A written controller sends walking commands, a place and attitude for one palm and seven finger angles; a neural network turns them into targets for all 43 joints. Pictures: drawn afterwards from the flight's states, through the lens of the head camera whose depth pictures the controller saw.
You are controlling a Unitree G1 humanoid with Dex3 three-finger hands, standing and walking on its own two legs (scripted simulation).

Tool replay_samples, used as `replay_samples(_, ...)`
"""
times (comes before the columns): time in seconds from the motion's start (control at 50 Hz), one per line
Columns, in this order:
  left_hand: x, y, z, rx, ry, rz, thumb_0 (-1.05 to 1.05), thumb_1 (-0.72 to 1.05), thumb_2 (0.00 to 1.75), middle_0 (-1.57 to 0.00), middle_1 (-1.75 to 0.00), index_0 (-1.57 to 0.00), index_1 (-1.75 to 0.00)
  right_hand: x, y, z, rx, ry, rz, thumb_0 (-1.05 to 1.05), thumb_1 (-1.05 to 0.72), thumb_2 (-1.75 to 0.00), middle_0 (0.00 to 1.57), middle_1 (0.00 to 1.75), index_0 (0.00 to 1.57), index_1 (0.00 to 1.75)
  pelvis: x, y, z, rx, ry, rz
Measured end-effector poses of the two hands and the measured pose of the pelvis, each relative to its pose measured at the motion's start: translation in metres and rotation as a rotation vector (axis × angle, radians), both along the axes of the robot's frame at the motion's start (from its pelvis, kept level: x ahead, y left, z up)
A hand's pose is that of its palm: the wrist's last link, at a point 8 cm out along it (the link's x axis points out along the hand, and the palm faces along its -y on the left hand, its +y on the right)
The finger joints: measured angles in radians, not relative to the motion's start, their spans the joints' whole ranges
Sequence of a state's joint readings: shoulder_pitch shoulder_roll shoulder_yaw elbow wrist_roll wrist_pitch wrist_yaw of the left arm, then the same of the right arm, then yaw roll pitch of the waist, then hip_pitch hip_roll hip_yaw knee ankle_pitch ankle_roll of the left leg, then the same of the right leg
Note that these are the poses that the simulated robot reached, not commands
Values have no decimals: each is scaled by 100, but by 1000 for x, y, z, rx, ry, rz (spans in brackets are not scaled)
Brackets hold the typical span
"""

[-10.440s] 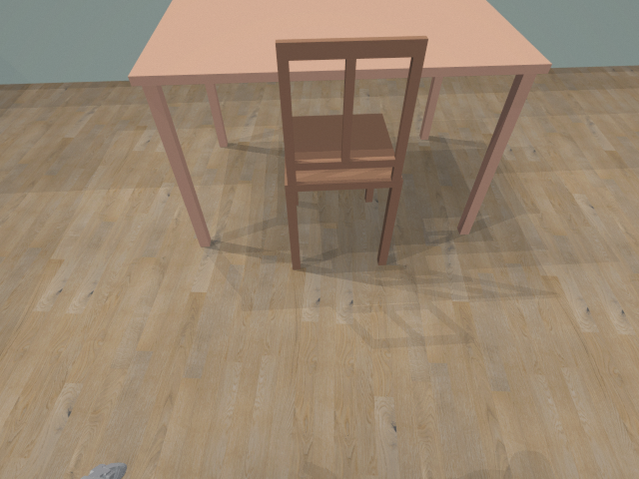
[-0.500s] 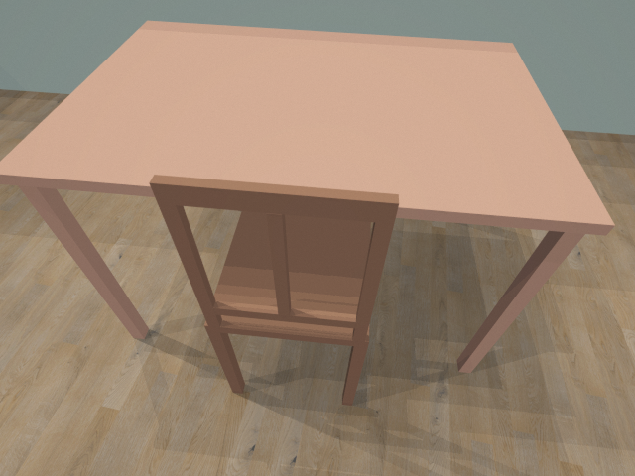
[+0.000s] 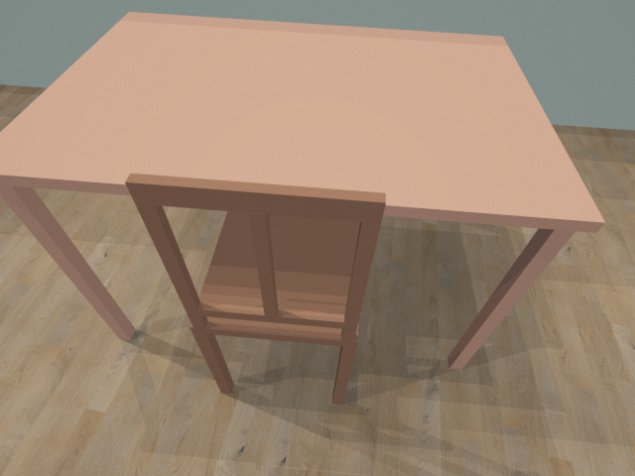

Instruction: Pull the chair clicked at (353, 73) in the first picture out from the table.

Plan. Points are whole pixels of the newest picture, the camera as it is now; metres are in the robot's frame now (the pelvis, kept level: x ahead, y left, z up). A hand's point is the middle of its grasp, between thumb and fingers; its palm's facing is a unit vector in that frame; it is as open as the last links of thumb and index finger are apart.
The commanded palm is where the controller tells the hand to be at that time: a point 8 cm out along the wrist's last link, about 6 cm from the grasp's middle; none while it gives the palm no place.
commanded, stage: come to a stop and stand still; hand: left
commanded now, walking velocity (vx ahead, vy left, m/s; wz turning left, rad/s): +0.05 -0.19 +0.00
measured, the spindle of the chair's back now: (265, 269) +0.46 +0.12 -0.09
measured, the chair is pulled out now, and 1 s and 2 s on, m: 0.00 0.00 0.00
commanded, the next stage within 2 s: look again from close up in 1.20 s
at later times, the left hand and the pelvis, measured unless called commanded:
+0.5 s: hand out of the picture +0.02 +0.14 -0.17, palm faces +0.03 -0.99 -0.17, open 7.3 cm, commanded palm none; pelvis +0.02 -0.02 +0.01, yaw -1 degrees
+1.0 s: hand out of the picture +0.01 +0.20 -0.17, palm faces +0.01 -0.98 -0.21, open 7.4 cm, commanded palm none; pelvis -0.01 +0.02 +0.01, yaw +0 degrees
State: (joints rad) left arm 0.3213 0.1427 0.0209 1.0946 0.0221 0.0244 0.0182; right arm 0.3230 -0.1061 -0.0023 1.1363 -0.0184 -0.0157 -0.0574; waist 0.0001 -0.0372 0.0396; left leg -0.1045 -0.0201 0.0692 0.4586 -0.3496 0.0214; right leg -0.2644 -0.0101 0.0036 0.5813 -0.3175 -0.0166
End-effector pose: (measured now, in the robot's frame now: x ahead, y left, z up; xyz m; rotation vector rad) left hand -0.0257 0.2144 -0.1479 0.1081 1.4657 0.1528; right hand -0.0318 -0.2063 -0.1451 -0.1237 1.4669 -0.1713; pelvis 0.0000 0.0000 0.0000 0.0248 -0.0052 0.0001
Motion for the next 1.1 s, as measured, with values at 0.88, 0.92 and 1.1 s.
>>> replay_samples(0.88, 47, 31, 16, 70, -190, -65, 0, 91, 90, -20, -30, -20, -30, 42, -7, 8, -8, -167, 44, 0, -92, -90, 20, 29, 20, 30, -4, 14, 4, -28, -22, -1)
replay_samples(0.92, 44, 34, 15, 65, -184, -64, 0, 91, 90, -20, -30, -20, -30, 32, -3, 8, -6, -147, 39, 1, -92, -90, 20, 29, 20, 30, -6, 17, 5, -28, -19, -1)
replay_samples(1.1, 17, 33, 8, 28, -112, -45, 0, 91, 90, -20, -30, -19, -30, 8, 11, 10, -6, -84, 23, 1, -91, -90, 20, 29, 20, 30, -9, 27, 6, -28, -16, 1)
